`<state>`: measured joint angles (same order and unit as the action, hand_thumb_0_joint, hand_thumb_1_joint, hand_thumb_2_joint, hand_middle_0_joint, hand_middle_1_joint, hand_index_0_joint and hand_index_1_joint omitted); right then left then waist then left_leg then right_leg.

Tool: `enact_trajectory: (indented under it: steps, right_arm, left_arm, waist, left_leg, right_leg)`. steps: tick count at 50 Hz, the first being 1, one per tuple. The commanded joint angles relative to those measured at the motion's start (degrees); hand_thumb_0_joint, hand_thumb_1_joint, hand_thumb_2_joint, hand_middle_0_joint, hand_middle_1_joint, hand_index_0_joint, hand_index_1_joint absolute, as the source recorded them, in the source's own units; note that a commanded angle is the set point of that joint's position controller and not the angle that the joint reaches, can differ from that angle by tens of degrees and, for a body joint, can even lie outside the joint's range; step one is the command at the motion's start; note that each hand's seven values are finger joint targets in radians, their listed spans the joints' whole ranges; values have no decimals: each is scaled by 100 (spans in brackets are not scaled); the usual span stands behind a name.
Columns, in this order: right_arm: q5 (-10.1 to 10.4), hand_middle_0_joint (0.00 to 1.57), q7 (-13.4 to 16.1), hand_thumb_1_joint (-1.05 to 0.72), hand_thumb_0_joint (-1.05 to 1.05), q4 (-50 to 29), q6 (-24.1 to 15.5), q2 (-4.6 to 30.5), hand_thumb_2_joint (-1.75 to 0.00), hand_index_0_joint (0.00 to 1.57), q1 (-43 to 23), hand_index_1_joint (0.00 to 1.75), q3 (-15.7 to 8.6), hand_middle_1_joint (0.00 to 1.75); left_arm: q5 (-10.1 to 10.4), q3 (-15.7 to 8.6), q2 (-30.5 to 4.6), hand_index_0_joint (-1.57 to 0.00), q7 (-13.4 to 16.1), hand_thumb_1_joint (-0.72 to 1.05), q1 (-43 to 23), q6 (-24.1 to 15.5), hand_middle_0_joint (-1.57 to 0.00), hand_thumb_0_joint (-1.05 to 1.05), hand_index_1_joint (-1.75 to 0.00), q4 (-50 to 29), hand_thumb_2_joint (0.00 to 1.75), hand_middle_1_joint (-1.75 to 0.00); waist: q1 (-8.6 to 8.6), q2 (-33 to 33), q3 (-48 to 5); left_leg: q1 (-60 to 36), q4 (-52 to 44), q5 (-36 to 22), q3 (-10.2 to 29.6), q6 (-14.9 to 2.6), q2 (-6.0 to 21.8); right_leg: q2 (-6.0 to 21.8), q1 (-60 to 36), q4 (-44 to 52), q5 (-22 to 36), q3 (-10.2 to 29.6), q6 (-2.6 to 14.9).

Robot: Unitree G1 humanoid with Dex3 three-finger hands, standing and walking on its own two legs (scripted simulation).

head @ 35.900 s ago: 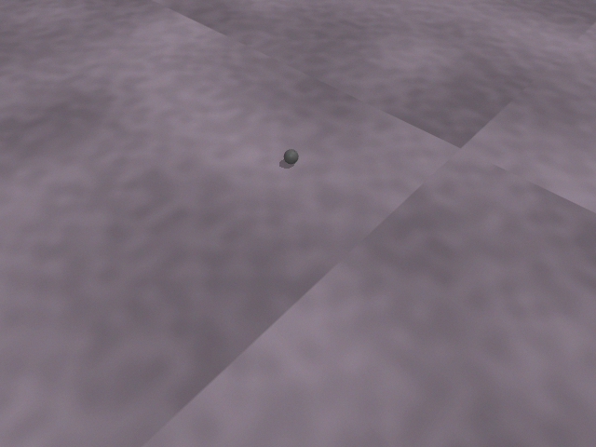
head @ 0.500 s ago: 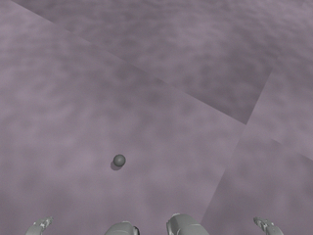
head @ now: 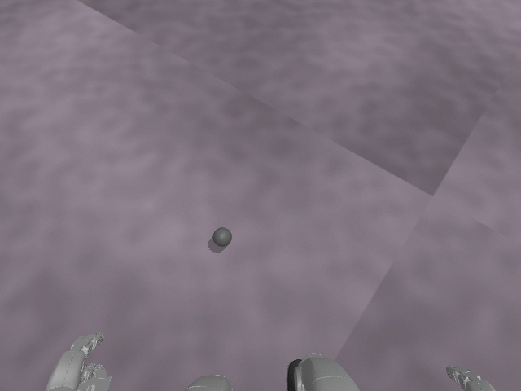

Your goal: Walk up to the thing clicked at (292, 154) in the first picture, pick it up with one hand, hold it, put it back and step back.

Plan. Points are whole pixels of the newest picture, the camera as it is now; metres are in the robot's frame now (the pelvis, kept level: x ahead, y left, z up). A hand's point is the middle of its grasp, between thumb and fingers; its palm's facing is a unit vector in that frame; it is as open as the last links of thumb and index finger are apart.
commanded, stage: step back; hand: left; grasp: from above
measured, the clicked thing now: (222, 237) +0.66 +0.16 -0.72
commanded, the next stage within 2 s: none
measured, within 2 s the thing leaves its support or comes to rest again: neither
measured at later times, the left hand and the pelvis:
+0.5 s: hand out of the picture -0.10 +0.24 -0.14, palm faces -0.08 -0.91 -0.41, open 7.4 cm; pelvis -0.17 -0.03 -0.01, yaw -4 degrees
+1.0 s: hand out of the picture -0.20 +0.22 -0.14, palm faces +0.02 -0.93 -0.36, open 7.4 cm; pelvis -0.33 -0.04 +0.01, yaw +0 degrees
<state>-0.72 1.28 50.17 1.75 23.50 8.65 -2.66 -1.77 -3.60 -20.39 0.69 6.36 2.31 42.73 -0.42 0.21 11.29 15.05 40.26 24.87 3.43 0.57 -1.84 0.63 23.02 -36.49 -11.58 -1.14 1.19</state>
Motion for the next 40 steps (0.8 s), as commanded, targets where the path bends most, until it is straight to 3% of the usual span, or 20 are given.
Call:
enact_trajectory:
  steps: [1, 2, 3, 4, 7, 11, 15, 19, 21, 22, 23, 24, 25, 26, 28, 29, 32, 36, 38, 40]
  right_arm:
    - [-139, 20, 6, -90, 0, -251, -136, 1207, -90, 20, 743, 30, -422, 30]
    - [-199, 20, -19, -90, 0, -348, -152, 1666, -90, 20, 493, 30, -505, 30]
    - [-173, 20, -49, -90, 0, -472, -139, 2027, -90, 20, 199, 30, -558, 30]
    - [-187, 20, -10, -90, 0, -551, -189, 1930, -90, 20, -184, 30, -554, 30]
    - [-195, 20, 27, -90, 0, -683, -215, 1219, -90, 20, -689, 30, -337, 30]
    - [-115, 20, 31, -90, 0, -631, -221, 1085, -90, 20, -153, 30, -356, 30]
    - [-84, 20, 45, -90, 0, -680, -175, 1190, -90, 20, 27, 30, -416, 30]
    - [-114, 20, 22, -90, 0, -759, -31, 1383, -90, 20, -127, 30, -471, 30]
    - [-56, 20, 11, -90, 0, -807, 50, 1468, -90, 20, -359, 30, -475, 30]
    - [6, 20, -5, -90, 0, -832, 85, 1263, -90, 20, -448, 30, -400, 30]
    - [62, 20, -13, -90, 0, -933, 78, 946, -90, 20, -402, 30, -316, 30]
    - [84, 20, 81, -90, 0, -1064, 52, 836, -90, 20, -661, 30, -322, 30]
    - [23, 20, 144, -90, 0, -989, 70, 1134, -90, 20, -673, 30, -454, 30]
    - [55, 20, 112, -90, 0, -808, 75, 1232, -90, 20, -446, 30, -461, 30]
    - [89, 20, 70, -90, 0, -489, 44, 1013, -90, 20, 113, 30, -358, 30]
    - [93, 20, 95, -90, 0, -462, 14, 861, -90, 20, 244, 30, -284, 30]
    - [42, 20, 113, -90, 0, -544, -46, 801, -90, 20, 70, 30, -203, 30]
    - [-28, 20, 125, -90, 0, -634, -118, 732, -90, 20, 19, 30, -201, 30]
    - [-48, 20, 100, -90, 0, -543, -130, 767, -90, 20, 397, 30, -236, 30]
    - [-66, 20, 66, -90, 0, -356, -141, 759, -90, 20, 750, 30, -281, 30]
  left_arm:
    - [64, -358, -1262, -20, 36, 90, 50, 42, -20, 0, -30, -445, 90, -30]
    - [86, -322, -1027, -20, 38, 90, 42, 20, -20, 0, -30, -464, 90, -30]
    - [54, -480, -1299, -20, 107, 90, -208, 21, -20, 0, -30, -431, 90, -30]
    - [6, -509, -1388, -20, 118, 90, -145, 28, -20, 0, -30, -339, 90, -30]
    - [128, -506, -1228, -20, 40, 90, 535, 52, -20, 0, -30, -8, 90, -30]
    - [64, -520, -1192, -20, 11, 90, 681, 15, -20, 0, -30, 47, 90, -30]
    - [58, -446, -1170, -20, 6, 90, 591, -36, -20, 0, -30, -16, 90, -30]
    - [73, -430, -1188, -20, -23, 90, 1045, -66, -20, 0, -30, 270, 90, -30]
    - [65, -435, -1115, -20, -52, 90, 1665, -92, -20, 0, -30, 589, 90, -30]
    - [2, -476, -1249, -20, -39, 90, 1695, -115, -20, 0, -30, 646, 90, -30]
    - [-103, -592, -1707, -20, -36, 90, 1484, -144, -20, 0, -30, 516, 90, -30]
    - [-107, -738, -2364, -20, -40, 90, 978, -94, -20, 0, -30, 225, 90, -30]
    - [-104, -738, -2543, -20, 4, 90, 510, -105, -20, 0, -30, 7, 90, -30]
    - [-72, -649, -2212, -20, 33, 90, 158, -133, -20, 0, -30, -81, 90, -30]
    - [-74, -502, -1561, -20, 57, 90, -441, -167, -20, 0, -30, -150, 90, -30]
    - [-70, -516, -1459, -20, 57, 90, -376, -158, -20, 0, -30, -145, 90, -30]
    - [-91, -474, -1368, -20, 109, 90, 528, -161, -20, 0, -30, -99, 90, -30]
    - [-53, -518, -1360, -20, 215, 90, 830, -92, -20, 0, -30, -161, 90, -30]
    - [0, -511, -1443, -20, 228, 90, 522, -74, -20, 0, -30, -282, 90, -30]
    - [68, -461, -1468, -20, 191, 90, 293, -11, -20, 0, -30, -335, 90, -30]
  waist:
    - [195, -30, -1527]
    - [177, 1110, -1315]
    - [374, 1349, -1165]
    - [235, 1268, -933]
    - [-263, 618, -834]
    - [2, 799, -1028]
    - [245, 1085, -1337]
    - [169, 1357, -1680]
    - [-150, 1283, -1914]
    - [-191, 910, -1733]
    - [-123, -333, -1452]
    - [-340, -1627, -1052]
    - [-357, -1766, -514]
    - [-101, -1503, -293]
    - [381, -908, -367]
    - [354, -1015, -581]
    - [-165, -951, -887]
    - [-414, -1089, -1461]
    - [-220, -1214, -1713]
    - [-32, -979, -1886]
  left_leg:
    - [-688, -1709, -1104, 827, -516, 739]
    - [-676, -2232, -1474, 2323, -1006, 1848]
    - [519, -2461, -1589, 2896, -1765, 2583]
    - [952, -2539, -1507, 3085, -1955, 2717]
    - [429, -2044, -2437, 1121, -1175, 1515]
    - [-613, -1795, -2467, 1019, -1266, 1376]
    - [-1203, -1589, -2599, 984, -1524, 1619]
    - [-870, -1403, -2308, 853, -1267, 1529]
    - [-449, -956, -2334, 630, -1040, 1335]
    - [136, -552, -1849, 498, -765, 1062]
    - [1339, 266, -767, 312, -367, 287]
    - [1670, 1459, 822, 163, -46, -486]
    - [1314, 2476, 1002, 618, 39, -103]
    - [1005, 2768, 717, 830, -16, -70]
    - [1298, 2878, 125, 700, -93, -563]
    - [1341, 2918, 21, 574, -57, -621]
    - [1607, 2353, 144, 346, 33, -570]
    - [1728, 874, 607, 188, 90, -98]
    - [1036, -18, 410, 45, -20, 167]
    - [224, -1448, -832, -313, -119, 36]
  right_leg:
    - [546, -145, -58, -105, 1145, 349]
    - [-387, 701, -1073, -1661, 698, 92]
    - [-656, 222, -2458, -2603, 945, -26]
    - [-542, 114, -3298, -2419, 1266, -21]
    - [-805, 531, -3822, -1580, 1373, 11]
    - [-738, 730, -3479, -1461, 1155, -297]
    - [-399, 436, -2085, -1797, 844, -438]
    - [-166, -592, -185, -1586, 325, -274]
    - [-169, -1425, 1328, -606, 35, -90]
    - [-19, -1595, 1563, -286, 376, 11]
    - [800, -1720, 1591, -391, 1902, 297]
    - [1938, -495, 1974, -583, 3063, 1174]
    - [2505, 742, 2408, -984, 3779, 1632]
    - [2310, 1072, 2340, -745, 3167, 1459]
    - [1162, 122, 1461, 1074, 1231, 859]
    - [933, -217, 1284, 1405, 913, 706]
    - [920, -1305, 917, 2148, 997, 757]
    - [1490, -2752, 521, 3033, 1476, 1131]
    - [1627, -2542, 320, 3073, 1562, 1056]
    - [1315, -2259, -179, 2863, 1154, 785]
